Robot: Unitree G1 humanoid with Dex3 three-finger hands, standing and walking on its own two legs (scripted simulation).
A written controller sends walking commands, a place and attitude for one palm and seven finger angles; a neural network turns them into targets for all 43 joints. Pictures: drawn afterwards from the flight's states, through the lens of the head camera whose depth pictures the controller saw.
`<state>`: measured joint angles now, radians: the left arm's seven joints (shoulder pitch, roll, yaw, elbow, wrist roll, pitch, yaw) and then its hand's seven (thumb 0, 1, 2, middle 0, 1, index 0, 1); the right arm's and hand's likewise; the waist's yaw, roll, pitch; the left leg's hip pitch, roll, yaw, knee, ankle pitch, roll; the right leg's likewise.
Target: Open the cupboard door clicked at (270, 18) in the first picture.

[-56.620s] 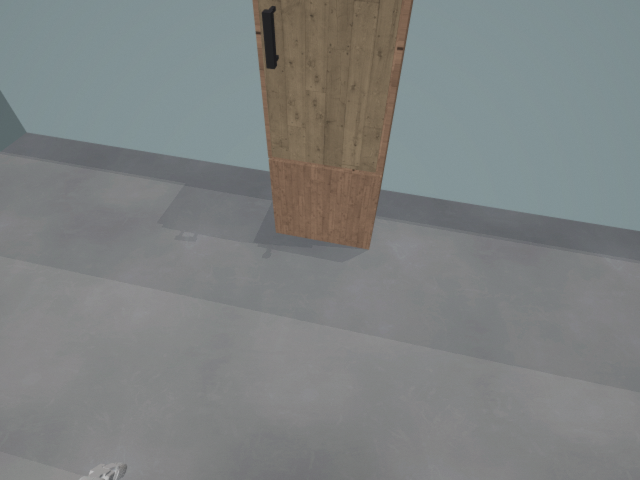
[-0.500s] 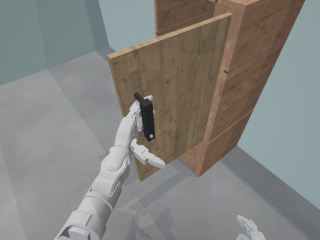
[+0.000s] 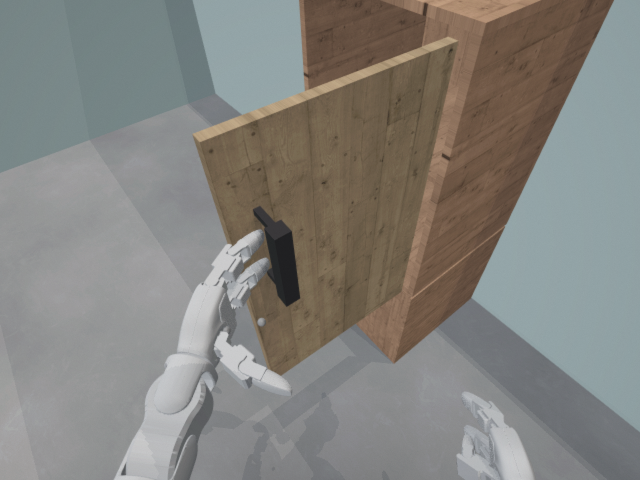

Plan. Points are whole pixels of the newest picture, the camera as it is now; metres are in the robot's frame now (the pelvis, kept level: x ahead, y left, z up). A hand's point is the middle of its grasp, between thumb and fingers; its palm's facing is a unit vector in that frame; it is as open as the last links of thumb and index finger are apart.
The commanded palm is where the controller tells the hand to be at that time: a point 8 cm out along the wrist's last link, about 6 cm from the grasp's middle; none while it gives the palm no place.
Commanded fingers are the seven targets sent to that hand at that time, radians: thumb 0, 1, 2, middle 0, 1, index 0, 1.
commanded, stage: slide the hand sideways off the handle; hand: left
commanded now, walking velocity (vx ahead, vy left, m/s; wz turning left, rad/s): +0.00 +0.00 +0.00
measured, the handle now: (275, 257) +0.37 +0.09 +0.08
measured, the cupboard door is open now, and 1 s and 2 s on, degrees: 88 88 88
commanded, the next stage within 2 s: draw the hand back to the body in 0.44 s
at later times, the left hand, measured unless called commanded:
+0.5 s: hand (200, 361) +0.23 +0.15 +0.08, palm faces -0.07 -1.00 -0.05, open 16.3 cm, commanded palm +0.21 +0.20 +0.08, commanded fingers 0.00 -0.50 0.30 -0.15 -0.30 -0.15 -0.30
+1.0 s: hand (149, 359) +0.21 +0.19 +0.11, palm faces -0.04 -1.00 -0.07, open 16.3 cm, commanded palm +0.18 +0.25 +0.12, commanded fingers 0.00 -0.36 0.36 -0.16 -0.30 -0.16 -0.30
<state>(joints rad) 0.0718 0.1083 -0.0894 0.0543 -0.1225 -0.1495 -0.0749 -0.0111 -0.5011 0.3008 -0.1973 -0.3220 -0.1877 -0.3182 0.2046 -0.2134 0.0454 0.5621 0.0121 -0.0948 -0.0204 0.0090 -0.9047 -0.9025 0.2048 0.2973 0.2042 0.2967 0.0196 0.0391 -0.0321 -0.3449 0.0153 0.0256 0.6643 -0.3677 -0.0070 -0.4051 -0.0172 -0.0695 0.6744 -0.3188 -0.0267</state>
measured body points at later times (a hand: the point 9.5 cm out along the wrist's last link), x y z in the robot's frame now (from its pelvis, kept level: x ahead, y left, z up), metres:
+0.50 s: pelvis +0.00 +0.00 -0.01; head +0.01 -0.02 +0.44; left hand +0.23 +0.21 +0.09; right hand +0.19 -0.22 -0.09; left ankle -0.01 +0.12 -0.72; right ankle +0.02 -0.10 -0.72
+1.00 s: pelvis +0.00 +0.02 +0.00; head -0.01 +0.00 +0.45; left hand +0.21 +0.24 +0.12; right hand +0.19 -0.19 -0.07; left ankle -0.01 +0.12 -0.72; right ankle +0.02 -0.10 -0.72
